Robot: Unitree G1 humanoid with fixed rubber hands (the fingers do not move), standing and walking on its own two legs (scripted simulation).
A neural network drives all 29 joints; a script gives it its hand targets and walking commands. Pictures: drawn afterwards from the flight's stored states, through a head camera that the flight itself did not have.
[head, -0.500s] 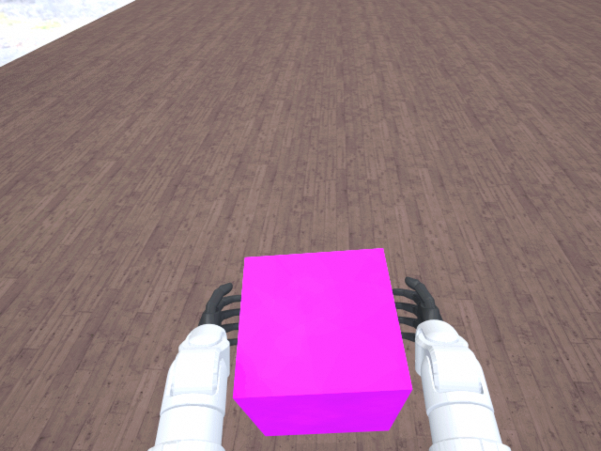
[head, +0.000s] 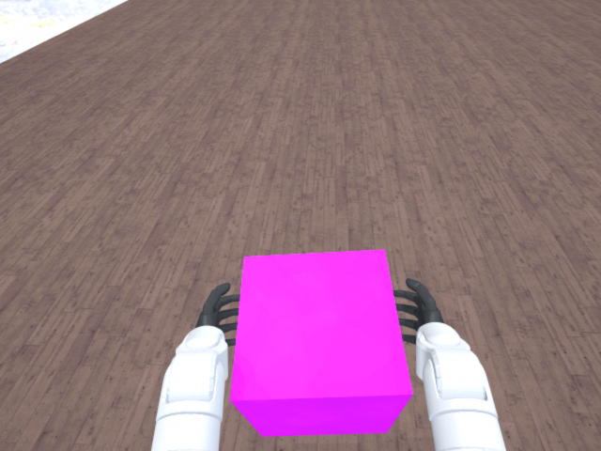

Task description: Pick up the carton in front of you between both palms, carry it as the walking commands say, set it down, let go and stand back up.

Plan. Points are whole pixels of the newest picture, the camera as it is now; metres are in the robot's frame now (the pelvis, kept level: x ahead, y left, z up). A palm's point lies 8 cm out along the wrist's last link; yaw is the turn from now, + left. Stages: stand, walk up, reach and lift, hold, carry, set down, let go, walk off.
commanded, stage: carry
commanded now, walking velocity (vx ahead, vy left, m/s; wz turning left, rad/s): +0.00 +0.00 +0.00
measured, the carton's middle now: (319, 349) +0.32 +0.00 -0.05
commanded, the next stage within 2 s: hold in 0.20 s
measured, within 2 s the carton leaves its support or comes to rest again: neither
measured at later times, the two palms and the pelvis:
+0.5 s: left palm (173, 365) +0.24 +0.19 +0.05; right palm (397, 323) +0.30 -0.11 +0.05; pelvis -0.01 -0.02 +0.01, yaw +10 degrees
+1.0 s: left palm (200, 353) +0.25 +0.15 +0.06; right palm (419, 309) +0.32 -0.14 +0.05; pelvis +0.00 -0.06 +0.01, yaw +13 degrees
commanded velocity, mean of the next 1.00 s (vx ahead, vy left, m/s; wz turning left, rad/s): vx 0.00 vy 0.00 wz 0.00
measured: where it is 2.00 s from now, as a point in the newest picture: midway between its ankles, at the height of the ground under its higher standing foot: outside the picture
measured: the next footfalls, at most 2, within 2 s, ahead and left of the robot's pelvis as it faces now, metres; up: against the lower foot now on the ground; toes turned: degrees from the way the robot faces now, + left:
none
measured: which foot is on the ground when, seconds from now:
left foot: down 0.00-1.00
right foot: down 0.00-1.00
